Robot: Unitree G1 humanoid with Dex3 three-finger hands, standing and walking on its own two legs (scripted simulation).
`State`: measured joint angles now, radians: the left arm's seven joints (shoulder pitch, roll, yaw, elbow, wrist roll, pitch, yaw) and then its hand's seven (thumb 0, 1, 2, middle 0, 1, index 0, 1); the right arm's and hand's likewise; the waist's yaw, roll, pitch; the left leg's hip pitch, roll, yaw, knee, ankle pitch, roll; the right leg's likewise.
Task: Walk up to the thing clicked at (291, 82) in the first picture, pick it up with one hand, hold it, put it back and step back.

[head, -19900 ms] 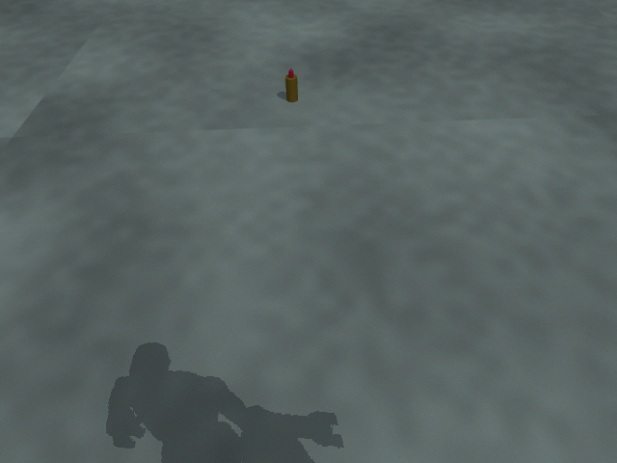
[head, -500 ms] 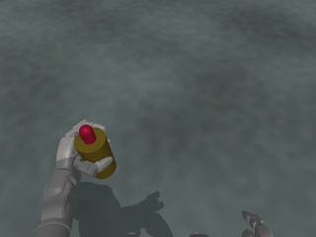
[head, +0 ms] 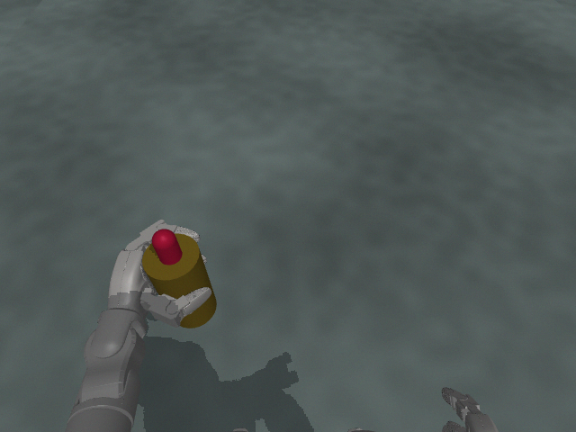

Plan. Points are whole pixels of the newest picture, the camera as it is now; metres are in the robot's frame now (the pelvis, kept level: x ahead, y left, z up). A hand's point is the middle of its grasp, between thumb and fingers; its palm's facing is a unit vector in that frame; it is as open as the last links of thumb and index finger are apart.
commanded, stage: hold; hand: left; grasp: from the side
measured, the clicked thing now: (180, 275) +0.33 +0.16 +0.04
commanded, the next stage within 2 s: crouch in 1.72 s
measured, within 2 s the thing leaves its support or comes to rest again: neither
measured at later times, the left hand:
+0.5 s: hand (178, 273) +0.33 +0.17 +0.04, palm faces -0.02 -1.00 +0.00, open 9.9 cm
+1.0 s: hand (179, 273) +0.33 +0.16 +0.04, palm faces -0.03 -1.00 +0.01, open 9.9 cm
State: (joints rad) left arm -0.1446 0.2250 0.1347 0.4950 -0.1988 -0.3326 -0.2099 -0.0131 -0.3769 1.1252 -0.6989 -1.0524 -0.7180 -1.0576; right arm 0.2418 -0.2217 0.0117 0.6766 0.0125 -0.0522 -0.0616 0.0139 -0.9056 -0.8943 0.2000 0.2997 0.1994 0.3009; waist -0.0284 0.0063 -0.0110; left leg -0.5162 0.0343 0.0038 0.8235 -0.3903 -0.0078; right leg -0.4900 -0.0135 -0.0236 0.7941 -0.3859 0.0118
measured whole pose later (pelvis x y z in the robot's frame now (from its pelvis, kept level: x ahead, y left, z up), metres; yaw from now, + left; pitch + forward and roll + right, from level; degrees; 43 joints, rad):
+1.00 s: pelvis +0.00 +0.00 +0.00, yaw +0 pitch +4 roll -1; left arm -0.16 0.21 0.13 0.51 -0.20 -0.35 -0.19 -0.01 -0.38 1.13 -0.70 -1.05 -0.72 -1.05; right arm 0.24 -0.22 0.01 0.69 0.01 -0.06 -0.05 0.01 -0.91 -0.90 0.20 0.30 0.20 0.30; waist -0.03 0.01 -0.01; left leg -0.50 0.03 0.00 0.81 -0.39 0.00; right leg -0.48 -0.02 -0.02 0.78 -0.38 0.01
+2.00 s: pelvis +0.00 +0.00 +0.00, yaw +0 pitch +6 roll -1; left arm -0.21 0.22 0.15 0.59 -0.18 -0.37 -0.19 -0.01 -0.35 1.10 -0.70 -1.04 -0.72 -1.05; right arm 0.23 -0.21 0.00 0.69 0.01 -0.06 -0.04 0.01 -0.88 -0.89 0.20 0.30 0.20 0.30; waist -0.03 0.00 -0.01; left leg -0.54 0.03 0.00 0.83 -0.39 0.00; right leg -0.52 -0.02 -0.02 0.80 -0.39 0.01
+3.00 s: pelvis -0.08 +0.00 -0.35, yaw -3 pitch +31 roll -4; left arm -0.67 0.42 0.42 1.13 -0.10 -0.75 -0.25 -0.01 -0.35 1.09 -0.70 -1.03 -0.72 -1.04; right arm 0.11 -0.26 0.05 0.73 -0.12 -0.06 0.08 0.01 -0.91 -0.91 0.20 0.30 0.20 0.30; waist -0.17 -0.03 -0.10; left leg -2.12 0.03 -0.09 2.23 -0.66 -0.02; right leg -2.07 -0.01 -0.05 2.19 -0.67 0.00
